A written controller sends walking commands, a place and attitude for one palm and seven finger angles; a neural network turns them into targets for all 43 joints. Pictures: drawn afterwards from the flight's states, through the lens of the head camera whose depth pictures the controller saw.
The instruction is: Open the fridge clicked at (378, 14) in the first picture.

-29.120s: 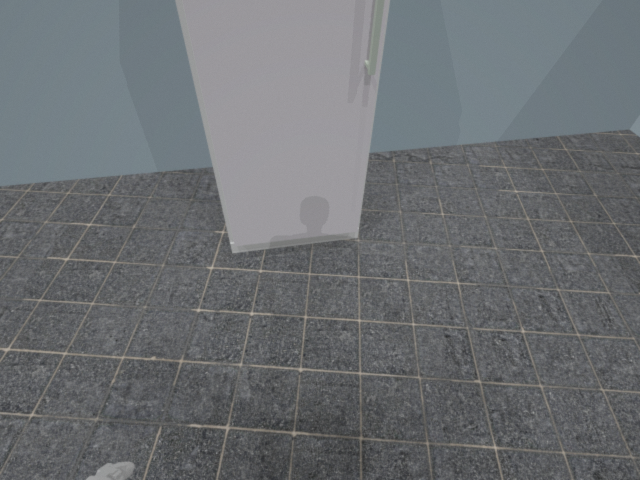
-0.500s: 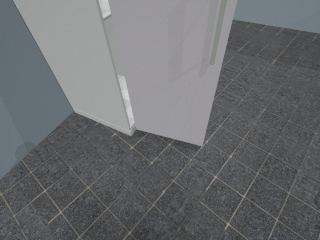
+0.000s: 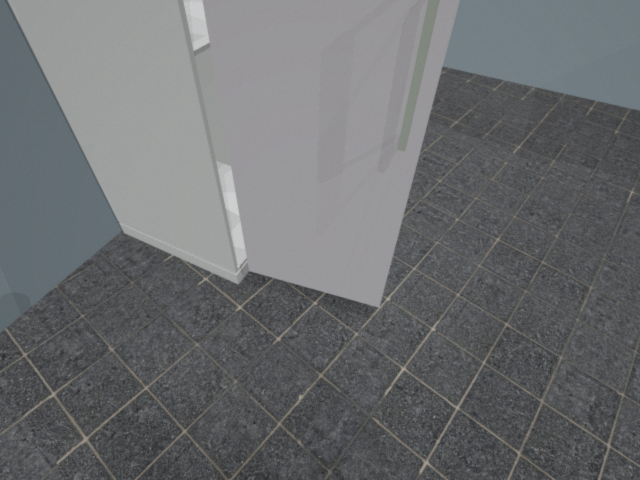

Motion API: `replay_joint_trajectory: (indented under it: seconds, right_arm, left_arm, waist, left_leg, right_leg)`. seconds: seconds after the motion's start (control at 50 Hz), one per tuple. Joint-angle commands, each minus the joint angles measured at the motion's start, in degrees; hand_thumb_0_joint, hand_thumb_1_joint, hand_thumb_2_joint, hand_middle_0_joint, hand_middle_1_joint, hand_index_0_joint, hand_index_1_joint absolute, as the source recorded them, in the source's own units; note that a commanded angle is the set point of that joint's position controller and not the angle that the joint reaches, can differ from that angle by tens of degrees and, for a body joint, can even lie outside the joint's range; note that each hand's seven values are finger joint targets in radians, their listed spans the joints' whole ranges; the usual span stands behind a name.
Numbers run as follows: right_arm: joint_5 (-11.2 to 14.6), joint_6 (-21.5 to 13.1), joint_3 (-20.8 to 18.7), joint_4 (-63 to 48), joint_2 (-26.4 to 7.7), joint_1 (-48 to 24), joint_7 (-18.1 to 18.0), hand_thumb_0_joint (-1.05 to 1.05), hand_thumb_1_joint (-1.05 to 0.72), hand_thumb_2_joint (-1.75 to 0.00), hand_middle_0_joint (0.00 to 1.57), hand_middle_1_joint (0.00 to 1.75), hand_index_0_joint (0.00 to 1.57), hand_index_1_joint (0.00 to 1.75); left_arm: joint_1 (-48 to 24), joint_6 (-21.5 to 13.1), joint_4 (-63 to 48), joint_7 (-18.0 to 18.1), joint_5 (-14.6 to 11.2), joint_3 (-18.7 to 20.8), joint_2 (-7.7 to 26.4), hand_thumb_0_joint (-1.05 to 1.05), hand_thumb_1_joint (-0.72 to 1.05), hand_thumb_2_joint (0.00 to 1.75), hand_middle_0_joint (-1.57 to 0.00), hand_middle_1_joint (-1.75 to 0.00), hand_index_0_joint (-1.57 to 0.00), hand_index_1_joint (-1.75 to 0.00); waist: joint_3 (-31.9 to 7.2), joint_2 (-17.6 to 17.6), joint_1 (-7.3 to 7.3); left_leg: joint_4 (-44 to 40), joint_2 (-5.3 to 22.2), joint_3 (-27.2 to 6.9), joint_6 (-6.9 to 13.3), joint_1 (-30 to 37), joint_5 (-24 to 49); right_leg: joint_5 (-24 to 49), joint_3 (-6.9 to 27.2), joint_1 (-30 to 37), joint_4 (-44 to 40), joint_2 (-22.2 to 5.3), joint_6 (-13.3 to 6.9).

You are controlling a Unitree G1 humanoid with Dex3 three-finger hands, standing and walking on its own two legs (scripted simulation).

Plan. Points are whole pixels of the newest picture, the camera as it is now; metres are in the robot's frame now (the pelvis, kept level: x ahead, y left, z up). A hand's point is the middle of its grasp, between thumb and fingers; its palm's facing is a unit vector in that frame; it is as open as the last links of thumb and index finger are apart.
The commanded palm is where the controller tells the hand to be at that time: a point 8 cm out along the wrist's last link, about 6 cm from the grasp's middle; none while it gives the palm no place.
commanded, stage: let the arm hang, fingers relaxed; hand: right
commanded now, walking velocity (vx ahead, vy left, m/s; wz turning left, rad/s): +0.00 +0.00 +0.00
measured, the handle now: (420, 64) +0.78 -0.14 +0.17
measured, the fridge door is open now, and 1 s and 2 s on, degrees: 81 81 81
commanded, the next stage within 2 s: look to check the result in 0.26 s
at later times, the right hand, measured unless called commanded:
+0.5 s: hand out of the picture +0.09 -0.24 -0.16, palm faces -0.05 +0.95 -0.32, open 7.3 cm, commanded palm none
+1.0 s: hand out of the picture +0.12 -0.22 -0.16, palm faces -0.04 +0.95 -0.32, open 7.3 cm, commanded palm none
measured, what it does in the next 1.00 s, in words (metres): shifts its weight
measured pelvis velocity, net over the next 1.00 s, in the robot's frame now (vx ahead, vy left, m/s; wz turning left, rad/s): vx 0.05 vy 0.02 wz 0.01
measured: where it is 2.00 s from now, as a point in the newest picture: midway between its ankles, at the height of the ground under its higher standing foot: outside the picture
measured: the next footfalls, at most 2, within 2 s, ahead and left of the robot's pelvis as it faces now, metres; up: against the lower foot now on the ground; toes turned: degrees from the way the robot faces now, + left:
none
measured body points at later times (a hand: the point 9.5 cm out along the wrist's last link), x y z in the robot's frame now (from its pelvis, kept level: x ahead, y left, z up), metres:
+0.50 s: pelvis +0.03 +0.01 +0.00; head +0.04 +0.00 +0.45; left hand +0.09 +0.31 -0.13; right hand +0.10 -0.29 -0.13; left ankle -0.02 +0.12 -0.74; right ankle +0.06 -0.07 -0.74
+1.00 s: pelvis +0.05 +0.02 +0.00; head +0.07 +0.02 +0.45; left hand +0.13 +0.31 -0.13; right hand +0.12 -0.26 -0.14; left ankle -0.02 +0.12 -0.74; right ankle +0.06 -0.07 -0.74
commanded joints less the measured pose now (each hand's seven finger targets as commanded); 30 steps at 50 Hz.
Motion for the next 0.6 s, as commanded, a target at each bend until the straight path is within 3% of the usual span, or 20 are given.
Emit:
replay_joint_trajectory:
  seconds: [0.0, 0.06, 0.12, 0.26, 0.34, 0.44, 0.46, 0.58]
  right_arm:
    - [0.1, -1.1, -1.3, -2.5, -9.8, -0.4, -0.2, 0.0, -0.9, -0.9, 0.2, 0.3, 0.2, 0.3]
    - [0.0, -1.3, -1.4, -3.0, -11.3, -1.8, -0.1, 0.0, -0.9, -0.9, 0.2, 0.3, 0.2, 0.3]
    - [0.1, -1.4, -1.4, -3.3, -12.2, -3.9, 0.1, 0.0, -0.9, -0.9, 0.2, 0.3, 0.2, 0.3]
    - [0.3, -1.8, -1.5, -3.7, -13.9, -6.0, 0.1, 0.0, -0.9, -0.9, 0.2, 0.3, 0.2, 0.3]
    - [0.4, -1.6, -1.3, -3.4, -14.3, -7.0, 0.2, 0.0, -0.9, -0.9, 0.2, 0.3, 0.2, 0.3]
    - [0.5, -1.5, -1.2, -3.2, -14.6, -7.3, 0.2, 0.0, -0.9, -0.9, 0.2, 0.3, 0.2, 0.3]
    - [0.5, -1.7, -1.3, -3.3, -14.7, -7.0, 0.1, 0.0, -0.9, -0.9, 0.2, 0.3, 0.2, 0.3]
    - [0.6, -1.6, -1.1, -3.2, -14.5, -7.6, -0.1, 0.0, -0.9, -0.9, 0.2, 0.3, 0.2, 0.3]
  left_arm:
    - [-1.6, -1.4, -2.4, 0.3, -0.1, 2.0, 11.8, 0.0, 0.9, 0.9, -0.2, -0.3, -0.2, -0.3]
    - [-3.1, -1.4, -2.6, 0.1, -0.2, 2.0, 12.8, 0.0, 0.9, 0.9, -0.2, -0.3, -0.2, -0.3]
    - [-4.4, -1.7, -2.5, 0.0, -0.2, 2.0, 13.8, 0.0, 0.9, 0.9, -0.2, -0.3, -0.2, -0.3]
    - [-5.7, -2.1, -2.6, 0.0, -0.4, 1.6, 15.5, 0.0, 0.9, 0.9, -0.2, -0.3, -0.2, -0.3]
    - [-6.5, -1.9, -2.4, 0.0, -0.4, 1.5, 16.1, 0.0, 0.9, 0.9, -0.2, -0.3, -0.2, -0.3]
    - [-6.6, -2.0, -2.2, 0.1, -0.5, 1.3, 16.5, 0.0, 0.9, 0.9, -0.2, -0.3, -0.2, -0.3]
    - [-6.4, -2.0, -2.3, 0.1, -0.6, 1.3, 16.6, 0.0, 0.9, 0.9, -0.2, -0.3, -0.2, -0.3]
    - [-6.5, -2.0, -1.9, 0.2, -0.6, 1.3, 16.3, 0.0, 0.9, 0.9, -0.2, -0.3, -0.2, -0.3]
  waist:
    - [1.7, 1.3, -0.04]
    - [1.5, 2.1, -0.11]
    - [0.7, 0.5, 0.15]
    - [-2.6, 1.0, 0.21]
    - [-1.3, 0.5, 0.39]
    - [-2.8, 0.3, 0.35]
    - [-3.8, 1.7, 0.25]
    - [-3.1, 1.5, 0.47]
  left_leg:
    - [-5.7, 5.6, -6.2, 3.0, -3.6, -3.7]
    - [-6.6, 5.8, -6.5, 2.9, -3.3, -2.8]
    - [-6.9, 6.2, -6.8, 2.9, -2.7, -1.9]
    - [-7.8, 6.8, -6.8, 2.6, 0.4, 3.3]
    - [-8.4, 6.9, -6.8, 2.6, 0.2, 2.4]
    - [-8.4, 7.1, -6.7, 2.5, 1.4, 4.0]
    - [-8.5, 7.2, -6.6, 2.4, 1.9, 5.3]
    - [-8.5, 7.4, -6.4, 2.4, 2.1, 7.7]
  right_leg:
    - [-8.5, 12.3, 2.1, -7.9, -9.8, 1.0]
    - [-7.1, 11.9, 2.7, -7.7, -9.6, 1.2]
    - [-5.0, 11.7, 3.9, -7.9, -9.7, 1.5]
    - [5.3, 11.0, 7.0, -6.0, -10.0, 1.6]
    - [4.1, 11.0, 7.4, -6.9, -10.1, 1.9]
    - [6.7, 10.8, 8.8, -6.4, -10.3, 1.9]
    - [8.3, 10.6, 9.4, -5.8, -10.3, 1.7]
    - [11.0, 10.1, 10.1, -5.3, -10.4, 1.8]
